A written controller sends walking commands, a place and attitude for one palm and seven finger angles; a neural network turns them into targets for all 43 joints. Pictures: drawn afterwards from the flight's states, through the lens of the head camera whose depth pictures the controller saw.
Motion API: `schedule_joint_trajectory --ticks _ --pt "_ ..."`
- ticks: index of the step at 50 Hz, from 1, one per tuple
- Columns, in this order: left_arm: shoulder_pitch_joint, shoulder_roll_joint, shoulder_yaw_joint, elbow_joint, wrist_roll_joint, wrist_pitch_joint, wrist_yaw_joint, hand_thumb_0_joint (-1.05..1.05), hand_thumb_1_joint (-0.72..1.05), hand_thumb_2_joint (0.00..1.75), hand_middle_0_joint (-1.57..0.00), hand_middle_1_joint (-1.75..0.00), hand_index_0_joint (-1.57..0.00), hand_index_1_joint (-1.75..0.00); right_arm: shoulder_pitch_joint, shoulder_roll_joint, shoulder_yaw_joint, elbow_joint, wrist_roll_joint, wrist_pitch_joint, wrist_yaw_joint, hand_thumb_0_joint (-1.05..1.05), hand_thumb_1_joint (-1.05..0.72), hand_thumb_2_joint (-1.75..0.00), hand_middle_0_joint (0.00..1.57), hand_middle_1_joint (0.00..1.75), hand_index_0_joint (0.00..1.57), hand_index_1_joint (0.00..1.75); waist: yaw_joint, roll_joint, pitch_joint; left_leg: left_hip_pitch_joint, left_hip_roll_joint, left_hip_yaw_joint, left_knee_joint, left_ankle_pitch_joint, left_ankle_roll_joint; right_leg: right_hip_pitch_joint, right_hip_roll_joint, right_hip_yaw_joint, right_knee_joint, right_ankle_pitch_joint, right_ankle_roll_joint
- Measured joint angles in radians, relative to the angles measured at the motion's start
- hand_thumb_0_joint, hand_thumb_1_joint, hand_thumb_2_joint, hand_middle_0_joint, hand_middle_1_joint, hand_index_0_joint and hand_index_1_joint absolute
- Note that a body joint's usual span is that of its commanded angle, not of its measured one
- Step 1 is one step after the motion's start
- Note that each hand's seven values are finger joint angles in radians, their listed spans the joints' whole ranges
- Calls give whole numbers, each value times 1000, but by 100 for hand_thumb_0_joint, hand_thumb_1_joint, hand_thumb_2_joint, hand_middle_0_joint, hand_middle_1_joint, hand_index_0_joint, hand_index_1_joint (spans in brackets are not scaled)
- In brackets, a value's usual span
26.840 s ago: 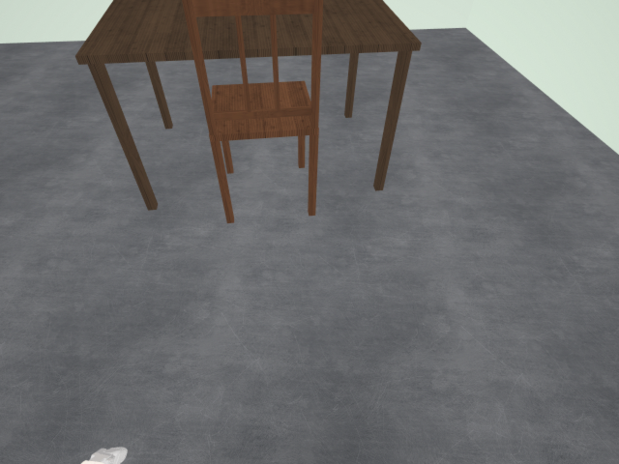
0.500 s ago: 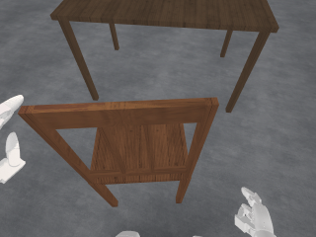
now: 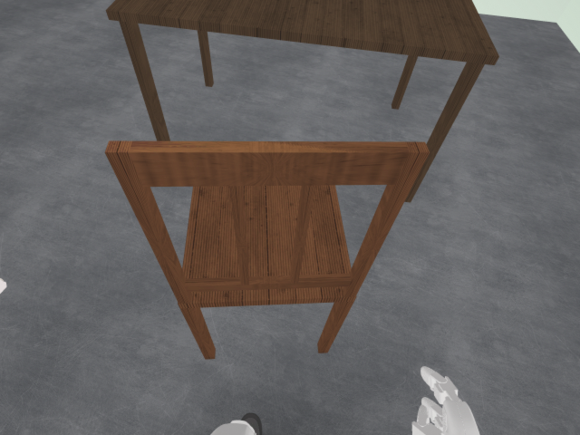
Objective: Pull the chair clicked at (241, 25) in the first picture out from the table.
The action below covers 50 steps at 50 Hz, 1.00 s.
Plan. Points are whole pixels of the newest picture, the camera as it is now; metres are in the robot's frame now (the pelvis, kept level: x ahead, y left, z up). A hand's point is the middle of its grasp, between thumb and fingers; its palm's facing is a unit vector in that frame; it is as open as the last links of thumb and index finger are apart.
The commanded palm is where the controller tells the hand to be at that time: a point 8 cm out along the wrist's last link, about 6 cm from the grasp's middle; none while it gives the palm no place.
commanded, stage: stop stepping back and stand still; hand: left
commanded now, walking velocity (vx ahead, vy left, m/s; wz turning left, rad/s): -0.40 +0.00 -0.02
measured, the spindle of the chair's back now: (241, 240) +0.42 +0.13 -0.06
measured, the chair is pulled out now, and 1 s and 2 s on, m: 0.63 0.63 0.63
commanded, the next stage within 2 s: let the arm hang, fingers relaxed in 0.92 s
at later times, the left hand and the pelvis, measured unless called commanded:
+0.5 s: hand out of the picture +0.10 +0.24 +0.16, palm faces +0.42 -0.76 -0.50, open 7.4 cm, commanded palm +0.04 +0.28 +0.18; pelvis -0.10 -0.02 -0.01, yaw +1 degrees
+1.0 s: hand out of the picture +0.08 +0.26 +0.16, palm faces +0.40 -0.75 -0.53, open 7.4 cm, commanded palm none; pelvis -0.11 +0.00 +0.00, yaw +1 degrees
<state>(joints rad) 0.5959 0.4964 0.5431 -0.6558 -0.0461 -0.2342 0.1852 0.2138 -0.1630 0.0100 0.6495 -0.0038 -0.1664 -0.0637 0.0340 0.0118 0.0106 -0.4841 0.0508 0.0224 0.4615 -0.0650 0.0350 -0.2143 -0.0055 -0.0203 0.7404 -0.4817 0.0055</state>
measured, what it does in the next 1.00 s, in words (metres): walks backwards: right foot, then left foot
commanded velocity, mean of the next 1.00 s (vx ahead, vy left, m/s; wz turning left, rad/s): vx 0.10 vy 0.00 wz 0.00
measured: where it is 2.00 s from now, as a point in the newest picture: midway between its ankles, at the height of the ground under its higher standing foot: outside the picture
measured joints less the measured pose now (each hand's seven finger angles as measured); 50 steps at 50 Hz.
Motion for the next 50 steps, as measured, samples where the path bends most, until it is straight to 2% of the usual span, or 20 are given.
schedule_joint_trajectory --ticks 4,6,7,9,12,15,18,20,22,24,27,29,31,35,38,40,42,44,47,50 --pt "-48 -5 -5 118 -18 3 -19 1 89 90 -21 -30 -21 -30 -91 -11 -9 13 -8 -15 7 1 -90 -90 21 30 20 30 11 36 37 -54 9 41 -10 49 -2 92 -13 23 -251 106 -12" --pt "-76 -21 -43 154 -21 13 -41 1 89 90 -21 -30 -20 -30 -134 -24 -14 7 -3 -12 12 1 -90 -90 21 30 20 30 8 68 75 -82 25 46 22 58 -6 130 -11 12 -347 80 34" --pt "-85 -42 -76 160 -20 18 -56 1 89 90 -21 -30 -20 -30 -147 -38 -17 7 2 -7 14 1 -90 -90 21 30 20 30 -1 108 96 -87 44 27 36 62 -9 144 13 1 -365 85 51" --pt "-58 -61 -134 124 -15 32 -83 1 89 90 -21 -30 -21 -30 -134 -50 -24 0 14 16 19 1 -90 -90 21 30 20 30 -19 144 111 -82 55 -11 75 36 -14 169 41 -13 -371 114 50" --pt "72 -44 -144 27 -14 27 -104 1 89 90 -22 -30 -21 -30 -48 -34 -20 -7 37 66 20 1 -90 -90 21 30 20 30 -33 70 46 -11 0 -8 219 -118 -15 170 11 3 -295 67 41" --pt "98 -21 -95 25 -12 23 -90 1 88 90 -22 -31 -22 -30 10 -33 -19 -20 42 89 0 1 -90 -90 21 30 20 30 -54 -8 -2 50 -42 14 174 -145 4 123 -34 0 -148 35 33" --pt "-6 -19 -70 141 -8 47 -63 1 88 90 -22 -31 -22 -30 12 -49 -30 -20 24 75 -10 1 -90 -90 20 30 20 30 -58 -13 3 85 -46 21 124 -95 3 29 -21 13 1 -20 13" --pt "-66 -23 -59 214 -4 64 -51 1 88 90 -22 -31 -22 -30 15 -58 -34 -24 26 61 -8 1 -90 -90 20 30 20 30 -64 -3 6 95 -48 15 93 -69 0 -1 -16 -8 -47 -23 2" --pt "-94 -35 -64 255 1 71 -45 1 88 90 -22 -30 -21 -30 22 -67 -39 -34 29 55 -2 1 -90 -90 20 30 20 30 -80 10 13 83 -54 0 111 -110 -7 6 -16 -33 -120 89 -11" --pt "-83 -62 -98 255 7 73 -50 1 89 90 -21 -30 -21 -30 38 -76 -48 -28 31 62 6 1 -90 -90 20 30 20 30 -91 32 11 39 -59 -26 224 -260 -23 13 -16 -63 -137 157 -10" --pt "5 -113 -149 197 15 63 -61 1 89 90 -21 -30 -21 -30 58 -76 -46 17 28 89 19 1 -90 -90 20 30 20 30 -49 -1 -32 -29 -87 -29 572 -311 -42 -10 -30 -30 -147 158 -12" --pt "39 -131 -168 177 26 53 -65 1 89 90 -21 -30 -21 -30 78 -68 -39 28 24 103 19 1 -90 -90 20 30 20 30 -36 -31 -66 -18 -77 -15 659 -302 -38 -27 -42 -15 -175 175 -13" --pt "16 -122 -174 180 39 45 -61 1 88 90 -21 -30 -21 -30 98 -62 -33 25 18 101 9 1 -90 -90 20 30 20 30 -35 -51 -82 46 -47 -5 559 -312 -26 -46 -54 -27 -197 194 -10" --pt "-86 -94 -146 162 38 26 -25 1 88 90 -22 -31 -21 -30 93 -80 -37 4 9 54 -19 1 -90 -90 20 30 20 30 -49 -21 -50 249 -3 -20 111 -313 -7 -109 -57 -70 -142 187 11" --pt "-95 -64 -88 148 32 23 -6 1 88 90 -22 -30 -21 -30 42 -40 -38 6 10 46 -20 1 -90 -90 20 30 20 30 -41 -62 1 264 -39 21 98 -288 -37 -159 -70 -17 -17 82 -1" --pt "-58 -49 -65 155 30 24 -12 1 88 90 -21 -30 -21 -30 32 -16 -35 1 8 35 -8 1 -90 -90 20 30 20 30 -58 -45 -1 271 -36 23 82 -277 -42 -177 -50 -28 52 46 0" --pt "-31 -39 -66 157 27 28 -21 1 89 90 -21 -30 -21 -30 34 0 -26 -6 11 32 7 1 -90 -90 20 30 20 30 -68 -19 -5 275 -31 12 72 -272 -43 -151 -31 -55 0 75 -2" --pt "-11 -25 -71 152 24 23 -31 1 89 90 -21 -30 -21 -30 36 9 -12 -11 17 36 19 1 -90 -90 20 30 20 30 -63 -7 -2 267 -28 6 97 -286 -47 -87 -16 -80 -157 176 -7" --pt "-19 -43 -105 171 21 16 -47 1 89 90 -21 -30 -21 -30 12 -4 -8 14 21 54 30 1 -90 -90 20 30 20 30 -58 54 23 222 7 -22 225 -313 -36 -48 22 -117 -202 214 -45" --pt "-15 -71 -129 194 12 23 -51 1 88 90 -21 -30 -21 -30 6 -11 -11 34 29 80 34 1 -90 -90 21 30 20 30 -35 30 18 178 -30 -11 338 -380 -32 -29 8 -97 -216 207 -51"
